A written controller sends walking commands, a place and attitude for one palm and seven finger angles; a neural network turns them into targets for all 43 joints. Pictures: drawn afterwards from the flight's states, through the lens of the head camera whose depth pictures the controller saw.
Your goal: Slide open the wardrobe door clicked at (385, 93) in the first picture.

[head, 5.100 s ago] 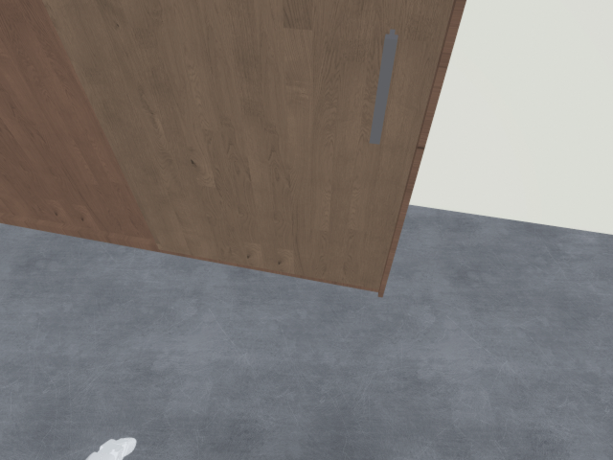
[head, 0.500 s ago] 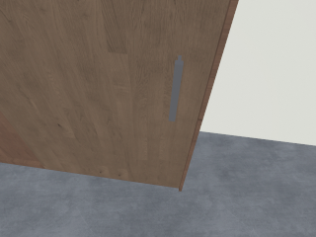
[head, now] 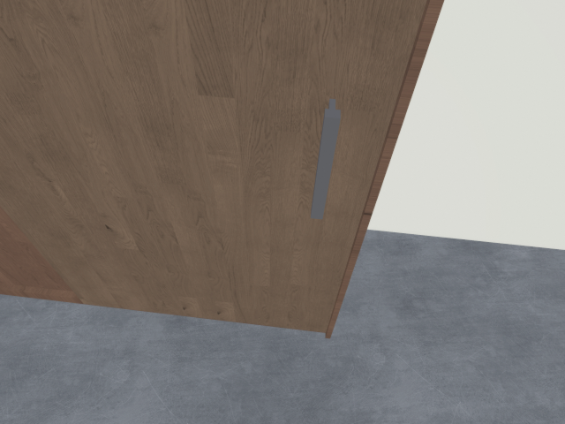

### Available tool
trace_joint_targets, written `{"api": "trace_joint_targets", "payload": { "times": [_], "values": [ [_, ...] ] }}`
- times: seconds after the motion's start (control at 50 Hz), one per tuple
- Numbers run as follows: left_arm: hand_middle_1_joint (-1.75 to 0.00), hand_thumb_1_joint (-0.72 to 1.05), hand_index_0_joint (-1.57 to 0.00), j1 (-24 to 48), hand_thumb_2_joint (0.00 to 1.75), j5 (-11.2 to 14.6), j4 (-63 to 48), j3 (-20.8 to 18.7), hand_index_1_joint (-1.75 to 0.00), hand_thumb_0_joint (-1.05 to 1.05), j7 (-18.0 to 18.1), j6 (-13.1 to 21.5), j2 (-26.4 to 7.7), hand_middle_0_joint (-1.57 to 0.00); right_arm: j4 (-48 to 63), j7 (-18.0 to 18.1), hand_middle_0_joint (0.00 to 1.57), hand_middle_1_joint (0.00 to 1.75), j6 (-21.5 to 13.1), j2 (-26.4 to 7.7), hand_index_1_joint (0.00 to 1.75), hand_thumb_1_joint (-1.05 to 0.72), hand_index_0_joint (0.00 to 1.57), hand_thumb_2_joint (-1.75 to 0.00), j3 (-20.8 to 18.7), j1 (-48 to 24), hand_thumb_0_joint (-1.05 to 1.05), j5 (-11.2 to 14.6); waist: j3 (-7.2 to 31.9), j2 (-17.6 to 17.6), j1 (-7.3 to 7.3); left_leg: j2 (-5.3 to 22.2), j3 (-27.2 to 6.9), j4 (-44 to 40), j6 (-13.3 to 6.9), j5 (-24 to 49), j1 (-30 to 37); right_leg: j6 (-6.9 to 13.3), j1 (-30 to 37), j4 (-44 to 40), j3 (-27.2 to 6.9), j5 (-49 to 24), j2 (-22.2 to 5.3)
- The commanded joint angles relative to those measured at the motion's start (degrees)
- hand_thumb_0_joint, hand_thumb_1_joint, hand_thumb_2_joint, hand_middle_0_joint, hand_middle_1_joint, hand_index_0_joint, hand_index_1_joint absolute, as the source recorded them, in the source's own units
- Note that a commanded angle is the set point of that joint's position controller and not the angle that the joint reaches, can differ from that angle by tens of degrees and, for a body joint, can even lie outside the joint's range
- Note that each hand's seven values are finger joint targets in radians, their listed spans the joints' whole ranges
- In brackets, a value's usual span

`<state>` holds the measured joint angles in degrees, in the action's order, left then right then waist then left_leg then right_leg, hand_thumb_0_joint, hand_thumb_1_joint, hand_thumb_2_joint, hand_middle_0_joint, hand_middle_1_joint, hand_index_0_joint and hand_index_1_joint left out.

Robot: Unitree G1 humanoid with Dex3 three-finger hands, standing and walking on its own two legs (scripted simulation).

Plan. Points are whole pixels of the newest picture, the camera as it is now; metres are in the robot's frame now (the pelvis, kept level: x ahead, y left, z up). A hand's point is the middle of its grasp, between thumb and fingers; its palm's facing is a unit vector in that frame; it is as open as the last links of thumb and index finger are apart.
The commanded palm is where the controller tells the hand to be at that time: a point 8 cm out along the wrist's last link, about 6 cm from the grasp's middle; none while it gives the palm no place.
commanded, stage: come to a stop and stand still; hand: right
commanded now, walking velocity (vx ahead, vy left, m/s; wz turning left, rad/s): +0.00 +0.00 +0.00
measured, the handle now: (323, 163) +0.54 -0.04 +0.07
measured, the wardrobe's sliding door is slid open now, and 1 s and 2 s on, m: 0.00 0.00 0.00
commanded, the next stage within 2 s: look again from close up in 0.36 s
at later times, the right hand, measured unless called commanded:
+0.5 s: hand out of the picture +0.10 -0.23 -0.15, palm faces -0.06 +0.94 -0.35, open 7.4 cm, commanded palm none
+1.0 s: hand out of the picture +0.09 -0.24 -0.16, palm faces -0.05 +0.94 -0.33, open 7.4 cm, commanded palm none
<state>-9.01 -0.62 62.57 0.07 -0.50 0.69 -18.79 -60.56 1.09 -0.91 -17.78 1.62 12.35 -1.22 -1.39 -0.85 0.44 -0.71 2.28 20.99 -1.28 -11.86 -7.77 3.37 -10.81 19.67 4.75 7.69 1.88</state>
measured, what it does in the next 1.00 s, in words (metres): stands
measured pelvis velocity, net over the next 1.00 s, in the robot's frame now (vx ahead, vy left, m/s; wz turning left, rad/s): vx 0.04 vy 0.00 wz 0.00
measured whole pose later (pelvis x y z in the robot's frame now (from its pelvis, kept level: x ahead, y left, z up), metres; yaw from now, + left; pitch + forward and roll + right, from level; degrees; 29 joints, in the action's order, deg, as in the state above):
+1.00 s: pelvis +0.04 +0.00 +0.00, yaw +0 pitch -1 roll +0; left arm -6.9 -0.5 64.6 1.3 0.0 0.9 -18.3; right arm -62.2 1.1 -0.7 -18.4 1.6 9.6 -1.0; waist -1.8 0.2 0.0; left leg -0.6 2.1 16.4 -1.2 -12.5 -2.9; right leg 3.0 -6.3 15.9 4.6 8.8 2.3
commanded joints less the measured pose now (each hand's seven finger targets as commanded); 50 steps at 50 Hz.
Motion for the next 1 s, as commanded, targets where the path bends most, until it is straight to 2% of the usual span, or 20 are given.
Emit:
{"api": "trace_joint_targets", "payload": {
  "times": [0.0, 0.22, 0.28, 0.32, 0.4, 0.64, 0.7, 0.98],
  "values": [
    [-0.3, 0.9, -0.2, 2.55, 0.9, 0.35, -2.92, -1.94, -0.3, 0.0, 0.73, 1.44, -10.81, -0.2, 3.3, 0.72, 0.2, 0.3, -1.5, -11.65, 0.3, -0.9, 0.2, -0.9, -2.61, -1.95, 0.0, 0.43, 2.9, 0.87, 0.3, 8.97, -8.64, -4.65, -1.39, 6.83, -0.61, -1.05, 3.75, -3.09, -10.26, -4.8, -9.38],
    [-0.3, 0.9, -0.2, 3.79, 0.9, 0.24, -1.85, -1.58, -0.3, 0.0, 0.73, 1.19, -10.79, -0.2, 3.2, 0.67, 0.2, 0.3, -1.43, -11.84, 0.3, -0.9, 0.2, -0.9, -2.56, -4.06, 0.0, 0.46, 2.26, 1.1, 0.17, 9.01, -8.36, -6.0, -1.1, 7.36, 0.34, -1.36, 4.87, -4.15, -10.02, -5.42, -9.52],
    [-0.3, 0.9, -0.2, 3.74, 0.9, 0.29, -1.77, -1.53, -0.3, 0.0, 0.69, 1.2, -10.75, -0.2, 3.3, 0.66, 0.2, 0.3, -1.48, -12.05, 0.3, -0.9, 0.2, -0.9, -2.5, -4.39, 0.0, 0.45, 3.17, 1.92, 0.14, 8.87, -8.27, -6.05, -1.01, 7.84, 1.0, -1.35, 5.53, -4.08, -10.09, -6.23, -9.67],
    [-0.3, 0.9, -0.2, 4.12, 0.9, 0.27, -1.75, -1.52, -0.3, 0.0, 0.75, 1.23, -10.97, -0.2, 3.38, 0.65, 0.2, 0.3, -1.46, -12.06, 0.3, -0.9, 0.2, -0.9, -2.57, -4.61, 0.0, 0.5, 3.0, 0.99, 0.13, 9.06, -8.39, -6.23, -0.99, 8.57, 1.1, -1.33, 5.72, -4.12, -10.01, -6.78, -9.62],
    [-0.3, 0.9, -0.2, 4.15, 0.9, 0.3, -1.64, -1.48, -0.3, 0.0, 0.8, 1.28, -11.1, -0.2, 3.28, 0.68, 0.2, 0.3, -1.54, -12.33, 0.3, -0.9, 0.2, -0.9, -2.59, -4.69, 0.0, 0.5, 4.36, 1.38, 0.13, 9.19, -8.09, -5.9, -0.89, 11.29, 2.22, -1.33, 6.79, -3.76, -9.78, -9.15, -9.82],
    [-0.3, 0.9, -0.2, 4.53, 0.9, 0.32, -1.45, -1.29, -0.3, 0.0, 0.94, 1.22, -11.31, -0.2, 2.45, 0.46, 0.2, 0.3, -1.16, -12.14, 0.3, -0.9, 0.2, -0.9, -2.48, -4.56, 0.0, 0.51, 2.32, 0.62, -0.01, 8.97, -7.93, -7.15, -0.67, 7.44, 1.29, -1.29, 7.11, -5.23, -10.07, -7.15, -9.82],
    [-0.3, 0.9, -0.2, 4.15, 0.9, 0.35, -1.37, -1.27, -0.3, 0.0, 1.02, 1.31, -11.18, -0.2, 2.21, 0.54, 0.2, 0.3, -1.19, -12.09, 0.3, -0.9, 0.2, -0.9, -2.5, -4.26, 0.0, 0.51, 3.86, 0.99, 0.07, 9.04, -7.8, -6.69, -0.61, 9.73, 2.11, -1.21, 8.3, -4.7, -9.9, -9.96, -9.99],
    [-0.3, 0.9, -0.2, 3.74, 0.9, 0.39, -0.99, -1.09, -0.3, 0.0, 1.3, 1.38, -10.54, -0.2, 1.3, 0.59, 0.2, 0.3, -1.01, -11.43, 0.3, -0.9, 0.2, -0.9, -2.49, -3.31, 0.0, 0.47, 2.76, 1.09, -0.26, 8.89, -7.38, -6.79, -0.39, 10.2, 2.26, -1.19, 8.53, -4.79, -9.83, -11.63, -10.08]
  ]
}}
